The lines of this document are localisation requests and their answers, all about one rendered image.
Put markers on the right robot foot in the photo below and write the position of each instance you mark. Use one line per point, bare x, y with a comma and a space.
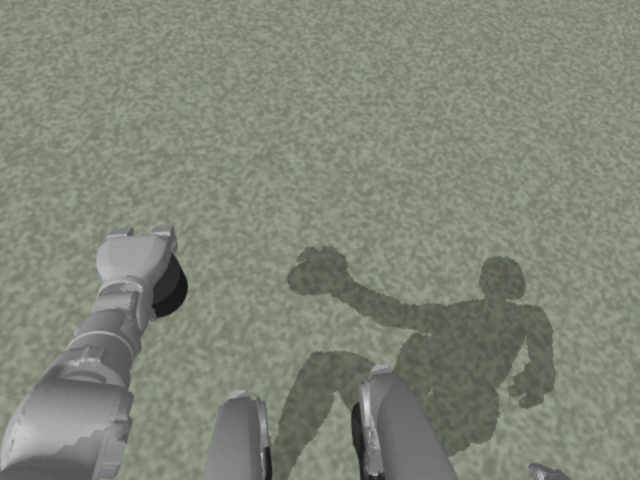
358, 442

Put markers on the left robot hand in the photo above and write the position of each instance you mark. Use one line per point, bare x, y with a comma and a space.
145, 257

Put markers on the tin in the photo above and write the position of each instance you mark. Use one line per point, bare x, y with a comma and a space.
171, 289

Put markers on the left robot arm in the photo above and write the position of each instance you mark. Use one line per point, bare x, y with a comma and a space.
74, 423

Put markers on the right robot hand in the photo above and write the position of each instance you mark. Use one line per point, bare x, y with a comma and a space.
541, 472

